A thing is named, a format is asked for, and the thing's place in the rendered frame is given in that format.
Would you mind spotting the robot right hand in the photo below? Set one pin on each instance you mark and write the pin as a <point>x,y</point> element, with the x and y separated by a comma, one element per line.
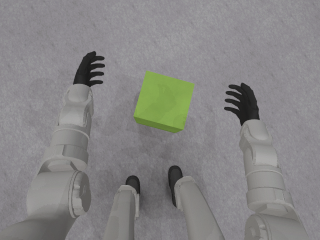
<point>247,106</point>

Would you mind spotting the robot thigh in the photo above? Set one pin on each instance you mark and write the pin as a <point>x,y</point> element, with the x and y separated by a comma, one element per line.
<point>201,223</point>
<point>121,222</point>

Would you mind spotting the right robot forearm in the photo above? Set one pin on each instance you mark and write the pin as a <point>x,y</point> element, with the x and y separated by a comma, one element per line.
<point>266,188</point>

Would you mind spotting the left robot forearm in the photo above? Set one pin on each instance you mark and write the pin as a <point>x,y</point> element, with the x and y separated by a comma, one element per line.
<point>69,143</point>

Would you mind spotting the carton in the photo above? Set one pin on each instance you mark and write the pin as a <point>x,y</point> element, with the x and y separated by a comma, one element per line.
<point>163,102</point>

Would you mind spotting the robot right upper arm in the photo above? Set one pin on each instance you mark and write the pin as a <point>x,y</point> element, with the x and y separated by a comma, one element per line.
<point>260,226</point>

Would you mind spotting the robot left upper arm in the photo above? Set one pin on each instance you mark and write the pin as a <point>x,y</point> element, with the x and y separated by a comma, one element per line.
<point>56,199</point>

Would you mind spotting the robot right thigh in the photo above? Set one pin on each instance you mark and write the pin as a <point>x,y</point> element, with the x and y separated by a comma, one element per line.
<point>201,223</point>

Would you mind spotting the robot left thigh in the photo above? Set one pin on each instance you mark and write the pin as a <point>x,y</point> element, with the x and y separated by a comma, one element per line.
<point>121,222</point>

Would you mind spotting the robot left hand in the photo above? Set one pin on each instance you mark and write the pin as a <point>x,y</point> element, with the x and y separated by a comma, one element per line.
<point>84,74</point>

